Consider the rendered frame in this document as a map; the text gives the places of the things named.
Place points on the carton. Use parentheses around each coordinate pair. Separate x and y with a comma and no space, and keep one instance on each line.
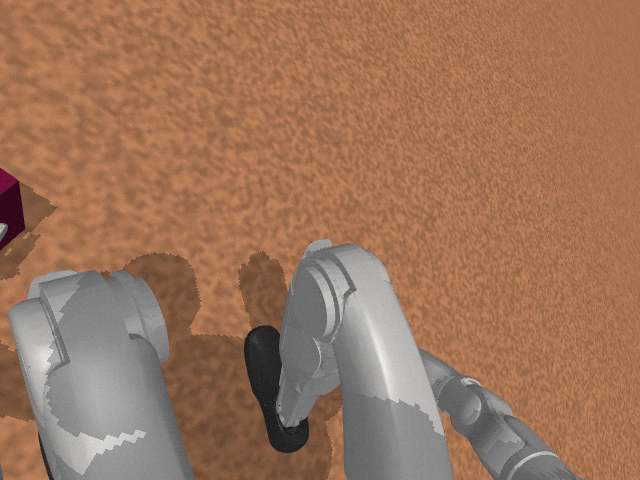
(11,211)

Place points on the right robot foot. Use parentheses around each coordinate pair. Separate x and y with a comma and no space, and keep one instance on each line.
(263,363)

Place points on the left robot foot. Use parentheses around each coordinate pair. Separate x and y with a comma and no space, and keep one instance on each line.
(45,459)

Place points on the right robot arm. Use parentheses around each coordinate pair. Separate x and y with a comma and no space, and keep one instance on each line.
(506,446)

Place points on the right robot hand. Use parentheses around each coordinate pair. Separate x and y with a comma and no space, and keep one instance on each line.
(439,372)

